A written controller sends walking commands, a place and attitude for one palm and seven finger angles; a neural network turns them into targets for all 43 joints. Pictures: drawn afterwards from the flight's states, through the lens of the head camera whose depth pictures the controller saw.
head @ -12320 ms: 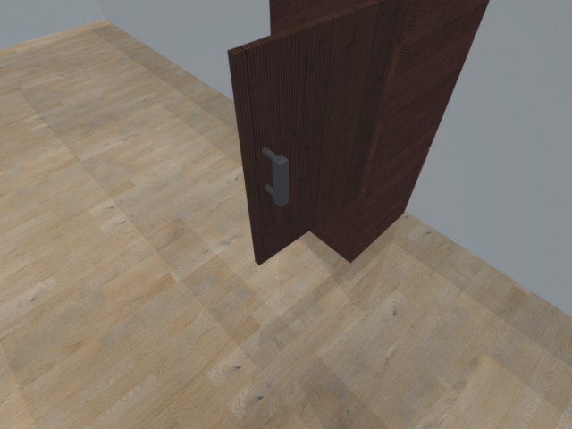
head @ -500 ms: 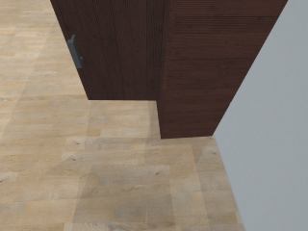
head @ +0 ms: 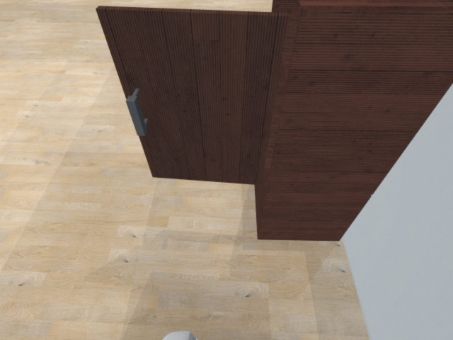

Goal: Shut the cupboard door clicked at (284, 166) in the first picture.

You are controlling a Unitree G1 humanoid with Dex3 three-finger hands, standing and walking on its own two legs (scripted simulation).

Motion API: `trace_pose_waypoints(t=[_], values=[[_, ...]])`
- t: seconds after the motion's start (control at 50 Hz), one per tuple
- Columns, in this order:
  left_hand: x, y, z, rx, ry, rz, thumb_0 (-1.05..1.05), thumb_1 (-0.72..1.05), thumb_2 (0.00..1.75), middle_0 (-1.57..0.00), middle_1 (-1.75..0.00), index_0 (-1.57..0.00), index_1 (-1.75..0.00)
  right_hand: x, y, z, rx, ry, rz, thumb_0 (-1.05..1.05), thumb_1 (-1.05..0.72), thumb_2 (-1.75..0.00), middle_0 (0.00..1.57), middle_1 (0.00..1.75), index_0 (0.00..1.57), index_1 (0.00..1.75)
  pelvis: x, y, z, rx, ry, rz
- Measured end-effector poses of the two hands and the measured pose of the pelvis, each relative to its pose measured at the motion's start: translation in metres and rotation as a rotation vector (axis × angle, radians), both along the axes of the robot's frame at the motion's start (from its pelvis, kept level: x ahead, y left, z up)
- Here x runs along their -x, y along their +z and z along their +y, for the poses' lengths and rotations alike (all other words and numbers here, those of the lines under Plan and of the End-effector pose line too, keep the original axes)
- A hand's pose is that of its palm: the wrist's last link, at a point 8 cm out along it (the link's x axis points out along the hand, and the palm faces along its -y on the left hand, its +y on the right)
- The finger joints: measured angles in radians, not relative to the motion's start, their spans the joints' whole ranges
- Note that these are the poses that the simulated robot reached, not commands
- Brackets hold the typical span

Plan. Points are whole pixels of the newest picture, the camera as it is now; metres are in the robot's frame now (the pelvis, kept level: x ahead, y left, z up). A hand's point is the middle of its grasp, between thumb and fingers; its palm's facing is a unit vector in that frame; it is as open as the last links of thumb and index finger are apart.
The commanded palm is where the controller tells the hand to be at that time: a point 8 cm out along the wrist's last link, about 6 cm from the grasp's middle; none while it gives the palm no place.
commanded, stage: take the last steps up to it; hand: left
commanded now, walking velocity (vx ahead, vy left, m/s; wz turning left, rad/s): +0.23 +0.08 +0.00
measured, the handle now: (139, 112) +0.67 +0.29 -0.02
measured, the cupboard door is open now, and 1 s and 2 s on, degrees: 86 86 86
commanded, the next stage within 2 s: come to a stop and stand still in 0.18 s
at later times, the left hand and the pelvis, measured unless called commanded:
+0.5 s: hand (138, 293) +0.24 +0.22 -0.18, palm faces -0.02 -0.98 -0.22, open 7.4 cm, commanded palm none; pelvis +0.16 +0.04 -0.01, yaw -2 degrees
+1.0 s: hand (123, 299) +0.22 +0.25 -0.18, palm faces -0.02 -0.97 -0.23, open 7.4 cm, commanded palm none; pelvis +0.15 +0.05 +0.00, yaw -2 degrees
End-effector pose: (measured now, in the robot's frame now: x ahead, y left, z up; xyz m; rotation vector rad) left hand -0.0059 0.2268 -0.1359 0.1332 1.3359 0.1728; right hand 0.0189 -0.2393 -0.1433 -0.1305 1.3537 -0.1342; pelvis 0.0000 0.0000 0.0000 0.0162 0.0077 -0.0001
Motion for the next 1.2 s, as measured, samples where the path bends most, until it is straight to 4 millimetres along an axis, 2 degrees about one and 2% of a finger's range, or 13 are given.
trace_pose_waypoints(t=[0.12,0.2,0.24,0.32,0.44,0.54,0.62,0.72,0.88,1.0,1.04,1.12,1.2], values=[[0.007,-0.015,0.008,0.062,0.064,0.151,0.0,0.9,0.9,-0.2,-0.3,-0.2,-0.3,-0.084,0.005,0.023,0.026,0.062,-0.081,0.01,-0.91,-0.89,0.19,0.3,0.2,0.3,-0.048,-0.006,0.023,0.002,0.011,0.005],[-0.011,-0.033,0.028,0.069,0.059,0.224,0.0,0.9,0.9,-0.2,-0.3,-0.2,-0.3,-0.128,-0.003,0.041,0.061,0.064,-0.158,0.01,-0.91,-0.89,0.19,0.3,0.2,0.3,-0.077,-0.022,0.041,0.008,-0.009,-0.006],[-0.037,-0.033,0.038,0.054,0.038,0.21,0.01,0.91,0.9,-0.2,-0.3,-0.2,-0.3,-0.136,-0.001,0.05,0.058,0.048,-0.165,0.01,-0.91,-0.89,0.19,0.3,0.2,0.3,-0.088,-0.019,0.044,0.001,-0.021,-0.006],[-0.108,-0.021,0.05,0.025,-0.002,0.092,0.01,0.91,0.9,-0.2,-0.3,-0.2,-0.3,-0.141,0.002,0.057,0.055,0.012,-0.132,0.0,-0.93,-0.89,0.2,0.3,0.2,0.3,-0.11,-0.009,0.047,-0.003,-0.031,-0.001],[-0.207,-0.014,0.048,-0.021,-0.063,-0.094,0.0,0.91,0.9,-0.19,-0.3,-0.2,-0.3,-0.142,-0.012,0.054,0.023,-0.019,-0.034,0.0,-0.93,-0.89,0.2,0.3,0.2,0.3,-0.144,-0.013,0.04,-0.03,-0.028,-0.013],[-0.255,-0.01,0.041,-0.024,-0.11,-0.125,0.0,0.91,0.9,-0.19,-0.3,-0.2,-0.3,-0.15,-0.017,0.053,0.005,-0.079,0.019,0.01,-0.92,-0.89,0.2,0.3,0.2,0.3,-0.164,-0.013,0.038,-0.004,-0.019,-0.003],[-0.276,-0.012,0.043,-0.012,-0.102,-0.155,0.0,0.91,0.9,-0.2,-0.3,-0.2,-0.3,-0.155,-0.01,0.053,0.034,-0.085,0.042,0.01,-0.91,-0.89,0.2,0.3,0.2,0.3,-0.169,-0.012,0.044,0.008,-0.013,-0.002],[-0.278,-0.02,0.06,0.01,-0.079,-0.145,0.0,0.91,0.9,-0.2,-0.3,-0.2,-0.3,-0.163,0.0,0.059,0.084,-0.075,0.021,0.01,-0.91,-0.89,0.2,0.3,0.2,0.3,-0.171,-0.012,0.06,0.016,-0.026,-0.008],[-0.251,-0.015,0.08,-0.012,-0.047,-0.067,0.0,0.91,0.9,-0.2,-0.3,-0.2,-0.3,-0.165,0.015,0.067,0.108,-0.035,-0.008,0.01,-0.9,-0.89,0.2,0.3,0.2,0.3,-0.163,-0.001,0.062,0.047,-0.02,0.01],[-0.225,-0.01,0.072,-0.032,-0.076,-0.021,0.0,0.91,0.9,-0.19,-0.3,-0.2,-0.3,-0.158,0.008,0.059,0.074,-0.041,-0.018,0.01,-0.9,-0.89,0.2,0.3,0.2,0.3,-0.153,-0.002,0.052,0.039,-0.029,0.01],[-0.217,-0.012,0.069,-0.05,-0.099,-0.041,0.0,0.91,0.9,-0.2,-0.3,-0.2,-0.3,-0.157,0.001,0.051,0.066,-0.047,-0.039,0.01,-0.9,-0.89,0.2,0.3,0.2,0.3,-0.149,-0.009,0.045,0.015,-0.035,0.025],[-0.2,-0.019,0.06,-0.069,-0.109,-0.047,0.0,0.91,0.9,-0.2,-0.3,-0.2,-0.3,-0.161,-0.01,0.034,0.073,-0.054,-0.087,0.01,-0.91,-0.89,0.2,0.3,0.2,0.3,-0.14,-0.021,0.038,0.025,-0.025,0.017],[-0.188,-0.024,0.055,-0.055,-0.083,-0.085,0.0,0.91,0.9,-0.2,-0.3,-0.2,-0.3,-0.172,-0.007,0.029,0.096,-0.037,-0.142,0.01,-0.91,-0.89,0.2,0.3,0.2,0.3,-0.134,-0.025,0.039,0.031,-0.013,-0.013]])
